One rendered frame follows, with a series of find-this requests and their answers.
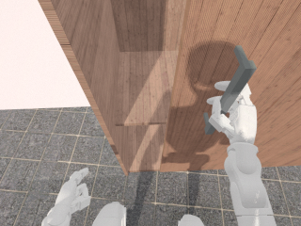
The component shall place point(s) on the robot thigh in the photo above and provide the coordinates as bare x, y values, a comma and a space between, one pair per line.
190, 220
112, 214

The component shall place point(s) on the robot right thigh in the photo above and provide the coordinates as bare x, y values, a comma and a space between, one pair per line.
190, 220

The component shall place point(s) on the wardrobe door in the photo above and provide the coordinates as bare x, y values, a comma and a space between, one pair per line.
269, 32

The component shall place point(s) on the handle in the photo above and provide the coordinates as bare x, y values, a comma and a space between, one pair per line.
236, 85

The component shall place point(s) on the robot left thigh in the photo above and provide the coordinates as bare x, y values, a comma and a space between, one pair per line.
112, 214

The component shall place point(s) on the robot right hand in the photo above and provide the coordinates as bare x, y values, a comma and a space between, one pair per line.
243, 116

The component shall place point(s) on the robot left forearm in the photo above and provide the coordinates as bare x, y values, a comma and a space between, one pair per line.
59, 215

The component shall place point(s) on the robot right forearm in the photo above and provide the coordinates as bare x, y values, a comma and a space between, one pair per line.
248, 194

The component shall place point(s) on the robot left hand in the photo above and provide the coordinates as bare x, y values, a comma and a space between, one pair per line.
69, 192

